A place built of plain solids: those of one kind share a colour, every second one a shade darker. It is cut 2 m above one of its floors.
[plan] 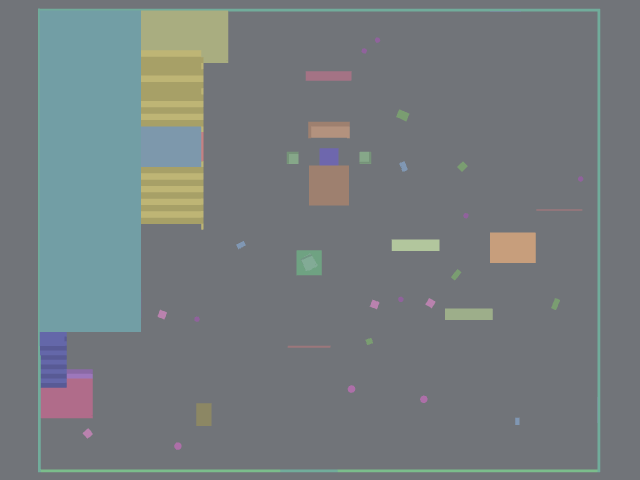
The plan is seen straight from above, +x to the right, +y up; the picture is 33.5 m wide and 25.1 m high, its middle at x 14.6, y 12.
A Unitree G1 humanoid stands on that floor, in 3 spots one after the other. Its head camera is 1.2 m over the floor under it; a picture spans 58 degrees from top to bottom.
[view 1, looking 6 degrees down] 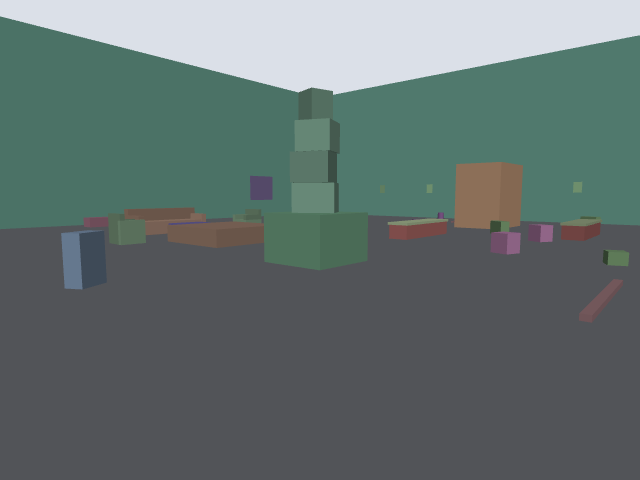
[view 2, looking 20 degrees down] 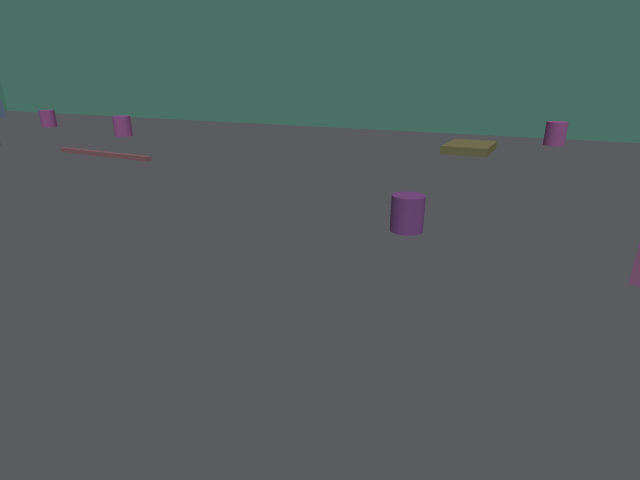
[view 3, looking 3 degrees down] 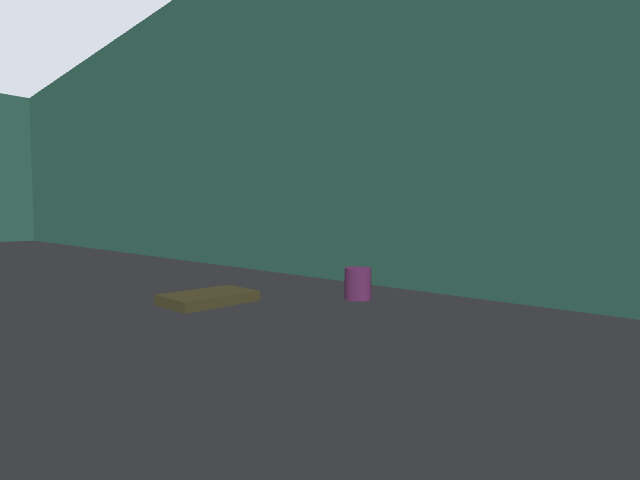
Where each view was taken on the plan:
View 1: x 8.24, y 5.69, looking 41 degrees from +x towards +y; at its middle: centre_base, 6.84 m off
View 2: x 7.17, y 11.33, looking -62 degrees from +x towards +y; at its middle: ground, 3.51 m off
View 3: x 3.27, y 6.22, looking -47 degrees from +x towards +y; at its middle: wall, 8.51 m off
